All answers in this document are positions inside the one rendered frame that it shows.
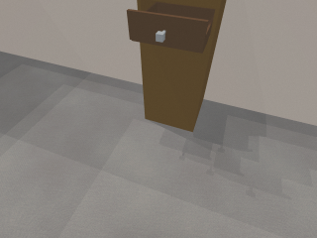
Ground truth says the handle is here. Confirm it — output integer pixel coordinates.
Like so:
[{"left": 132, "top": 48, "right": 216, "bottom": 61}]
[{"left": 156, "top": 30, "right": 166, "bottom": 43}]

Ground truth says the drawer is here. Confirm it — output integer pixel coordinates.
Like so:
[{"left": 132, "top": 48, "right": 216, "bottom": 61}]
[{"left": 127, "top": 2, "right": 215, "bottom": 54}]

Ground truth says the cabinet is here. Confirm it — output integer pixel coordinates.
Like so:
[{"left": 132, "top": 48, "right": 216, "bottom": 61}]
[{"left": 137, "top": 0, "right": 227, "bottom": 132}]

